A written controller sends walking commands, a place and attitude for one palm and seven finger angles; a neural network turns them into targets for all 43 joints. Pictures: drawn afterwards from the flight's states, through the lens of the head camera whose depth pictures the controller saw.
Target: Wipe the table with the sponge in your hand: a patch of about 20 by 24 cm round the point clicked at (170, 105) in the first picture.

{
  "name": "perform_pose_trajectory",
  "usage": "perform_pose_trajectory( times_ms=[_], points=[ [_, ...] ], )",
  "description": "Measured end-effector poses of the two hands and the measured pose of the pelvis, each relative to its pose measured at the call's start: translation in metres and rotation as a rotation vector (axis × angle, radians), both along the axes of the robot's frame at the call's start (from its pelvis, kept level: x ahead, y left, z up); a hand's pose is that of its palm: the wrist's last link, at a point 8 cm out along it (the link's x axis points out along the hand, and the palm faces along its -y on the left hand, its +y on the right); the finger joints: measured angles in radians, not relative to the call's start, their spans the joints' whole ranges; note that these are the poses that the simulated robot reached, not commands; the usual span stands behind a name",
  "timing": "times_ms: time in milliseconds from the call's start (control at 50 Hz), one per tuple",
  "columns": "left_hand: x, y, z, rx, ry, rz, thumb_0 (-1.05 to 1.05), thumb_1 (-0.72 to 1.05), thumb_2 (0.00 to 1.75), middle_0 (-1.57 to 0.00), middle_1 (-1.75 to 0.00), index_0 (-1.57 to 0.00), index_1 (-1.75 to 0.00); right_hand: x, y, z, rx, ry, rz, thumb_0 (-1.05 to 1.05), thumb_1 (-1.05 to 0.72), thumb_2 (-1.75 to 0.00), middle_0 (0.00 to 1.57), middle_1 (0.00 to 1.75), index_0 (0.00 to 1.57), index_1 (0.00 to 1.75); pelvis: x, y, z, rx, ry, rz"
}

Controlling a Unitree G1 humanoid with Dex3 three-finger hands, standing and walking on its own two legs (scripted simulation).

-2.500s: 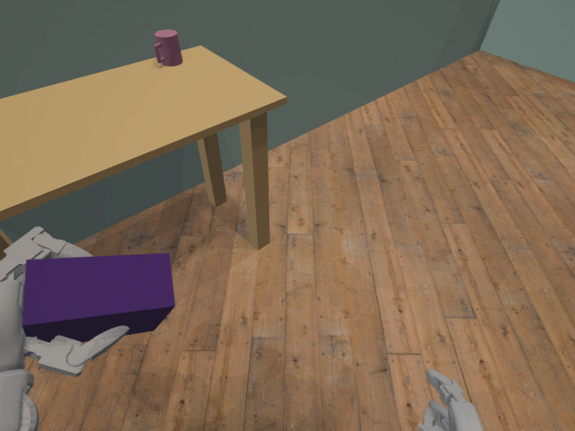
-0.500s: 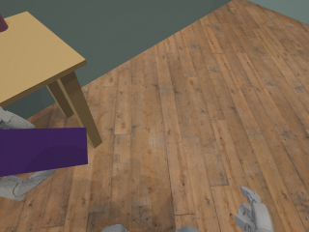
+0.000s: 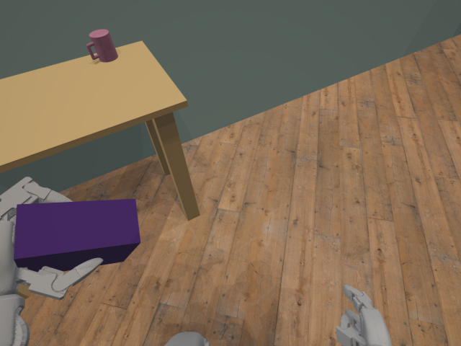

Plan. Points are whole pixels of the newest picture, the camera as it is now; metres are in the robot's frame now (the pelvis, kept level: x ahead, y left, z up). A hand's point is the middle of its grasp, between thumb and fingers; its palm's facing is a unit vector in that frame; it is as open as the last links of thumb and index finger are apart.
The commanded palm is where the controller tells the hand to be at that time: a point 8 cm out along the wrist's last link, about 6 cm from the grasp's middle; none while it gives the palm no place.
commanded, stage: take the last steps up to it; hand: left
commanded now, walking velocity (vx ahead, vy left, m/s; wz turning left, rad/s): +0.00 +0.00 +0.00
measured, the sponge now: (97, 236) +0.23 +0.19 +0.15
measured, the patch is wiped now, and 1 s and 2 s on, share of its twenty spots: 0.00 0.00 0.00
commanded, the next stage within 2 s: none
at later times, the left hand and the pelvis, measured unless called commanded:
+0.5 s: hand out of the picture +0.10 +0.26 +0.18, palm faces +0.56 -0.71 -0.42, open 10.0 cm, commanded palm +0.06 +0.29 +0.18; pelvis -0.06 -0.01 +0.00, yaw +8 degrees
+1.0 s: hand out of the picture +0.15 +0.29 +0.17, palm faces +0.58 -0.72 -0.39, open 10.0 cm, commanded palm +0.09 +0.32 +0.18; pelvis -0.02 +0.02 -0.01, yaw +10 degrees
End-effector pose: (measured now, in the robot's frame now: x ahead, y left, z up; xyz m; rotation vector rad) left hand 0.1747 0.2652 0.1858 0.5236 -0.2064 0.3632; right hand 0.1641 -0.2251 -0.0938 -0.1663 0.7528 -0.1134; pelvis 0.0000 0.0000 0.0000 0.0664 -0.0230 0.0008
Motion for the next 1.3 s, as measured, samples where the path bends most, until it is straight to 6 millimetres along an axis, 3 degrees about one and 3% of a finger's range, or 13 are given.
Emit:
perform_pose_trajectory(
  times_ms=[100,200,320,480,620,740,860,940,1040,1160,1240,1300],
  points=[
    [-0.025,-0.001,0.011,0.032,-0.044,0.016,-0.01,-0.49,0.99,-0.75,-1.33,-0.76,-1.33,-0.015,-0.021,0.012,-0.066,-0.005,0.018,0.01,-0.9,-0.9,0.2,0.3,0.2,0.3,-0.016,-0.008,0.003,0.004,0.022,0.036],
    [-0.061,0.01,0.014,0.03,-0.114,0.052,-0.01,-0.49,0.99,-0.75,-1.33,-0.76,-1.33,-0.03,-0.027,0.02,-0.116,0.002,0.056,0.01,-0.9,-0.9,0.2,0.3,0.2,0.3,-0.036,-0.008,0.001,0.0,0.032,0.075],
    [-0.099,0.026,0.003,-0.011,-0.182,0.093,-0.01,-0.49,0.99,-0.75,-1.33,-0.76,-1.33,-0.05,-0.01,0.02,-0.121,-0.05,0.086,0.01,-0.9,-0.9,0.2,0.3,0.2,0.3,-0.059,0.0,-0.009,-0.024,-0.001,0.102],
    [-0.118,0.025,0.005,0.025,-0.125,0.151,-0.01,-0.49,0.99,-0.75,-1.33,-0.76,-1.33,-0.073,0.023,-0.004,0.029,0.01,0.127,0.01,-0.9,-0.9,0.2,0.3,0.2,0.3,-0.058,-0.009,-0.003,-0.055,-0.017,0.143],
    [-0.109,0.004,-0.001,0.052,-0.098,0.16,-0.01,-0.49,0.99,-0.75,-1.33,-0.76,-1.33,-0.061,0.014,-0.035,0.049,0.085,0.195,0.01,-0.9,-0.9,0.2,0.3,0.21,0.3,-0.059,-0.026,-0.015,-0.041,-0.029,0.178],
    [-0.105,0.004,0.004,0.06,-0.034,0.136,-0.01,-0.49,0.99,-0.75,-1.33,-0.76,-1.33,-0.042,-0.011,-0.012,-0.014,0.087,0.156,0.01,-0.9,-0.9,0.2,0.3,0.21,0.3,-0.053,-0.025,0.001,-0.016,-0.005,0.185],
    [-0.099,0.022,0.009,0.06,-0.05,0.155,-0.01,-0.49,0.99,-0.75,-1.33,-0.76,-1.33,-0.018,-0.02,0.015,-0.105,0.024,0.141,0.01,-0.9,-0.9,0.2,0.3,0.2,0.3,-0.039,-0.011,0.006,-0.004,0.014,0.181],
    [-0.086,0.043,0.003,0.028,-0.129,0.16,-0.01,-0.49,0.99,-0.75,-1.33,-0.76,-1.33,0.001,-0.007,0.02,-0.15,-0.032,0.127,0.01,-0.9,-0.9,0.2,0.3,0.2,0.3,-0.026,0.009,-0.005,-0.038,0.009,0.174],
    [-0.057,0.063,-0.007,0.015,-0.137,0.16,-0.01,-0.49,0.99,-0.75,-1.33,-0.76,-1.33,0.016,0.028,0.016,-0.072,-0.06,0.11,0.01,-0.9,-0.9,0.2,0.29,0.2,0.29,-0.012,0.017,-0.009,-0.038,0.004,0.171],
    [-0.032,0.05,0.0,0.053,-0.078,0.128,-0.01,-0.49,0.99,-0.75,-1.33,-0.76,-1.33,0.029,0.066,-0.001,0.047,-0.021,0.163,0.01,-0.9,-0.9,0.2,0.3,0.2,0.3,0.017,0.017,-0.007,-0.055,0.02,0.165],
    [-0.016,0.043,0.001,0.103,-0.078,0.123,-0.01,-0.49,0.99,-0.75,-1.33,-0.76,-1.34,0.045,0.07,-0.027,0.07,0.046,0.199,0.01,-0.9,-0.9,0.2,0.3,0.21,0.3,0.035,0.015,-0.017,-0.06,0.013,0.185],
    [-0.004,0.052,-0.001,0.076,-0.055,0.149,-0.01,-0.49,0.99,-0.75,-1.33,-0.76,-1.34,0.057,0.065,-0.031,0.048,0.107,0.206,0.01,-0.9,-0.9,0.2,0.3,0.21,0.3,0.046,0.019,-0.012,-0.053,0.015,0.187]
  ],
)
